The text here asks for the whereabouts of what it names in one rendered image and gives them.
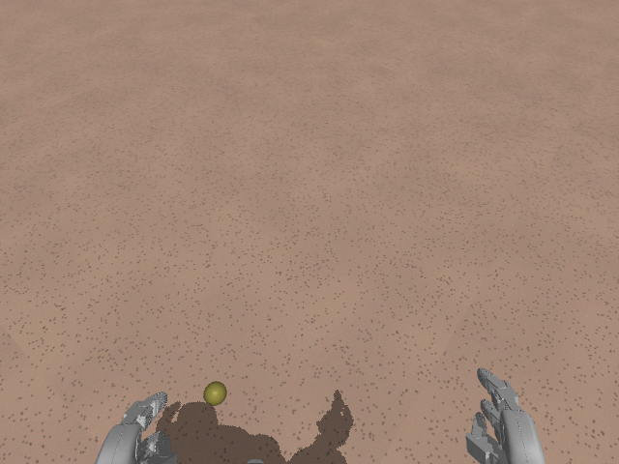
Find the ball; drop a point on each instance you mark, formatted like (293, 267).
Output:
(215, 393)

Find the right robot hand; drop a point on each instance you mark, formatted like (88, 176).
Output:
(514, 428)

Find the left robot hand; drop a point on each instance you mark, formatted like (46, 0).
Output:
(123, 445)

